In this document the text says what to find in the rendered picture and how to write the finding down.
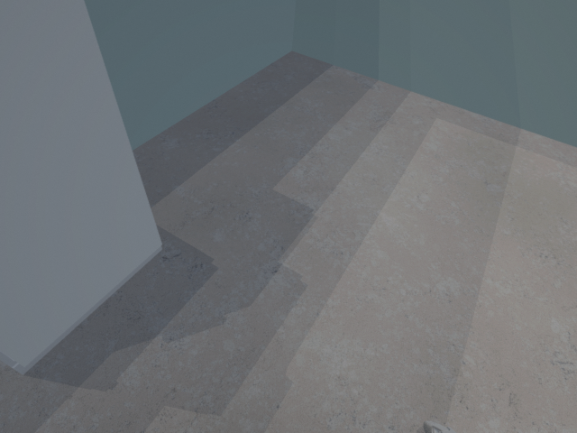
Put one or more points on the fridge door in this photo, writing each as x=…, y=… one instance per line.
x=75, y=219

